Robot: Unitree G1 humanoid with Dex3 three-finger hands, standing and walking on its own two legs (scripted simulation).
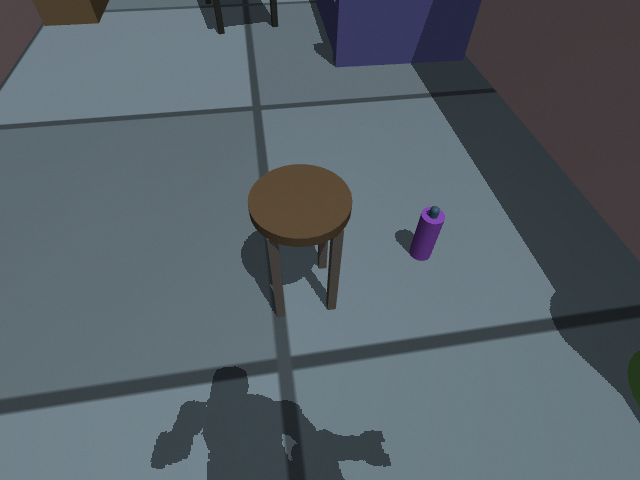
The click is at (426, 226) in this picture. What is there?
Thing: necked bottle
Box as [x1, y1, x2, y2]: [409, 206, 444, 260]
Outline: 436,206 427,207 422,210 409,250 410,254 416,259 424,260 429,256 443,222 444,215
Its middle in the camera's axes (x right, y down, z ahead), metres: +0.42 -0.01 +1.47
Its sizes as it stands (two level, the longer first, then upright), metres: 0.085 0.085 0.263
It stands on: the floor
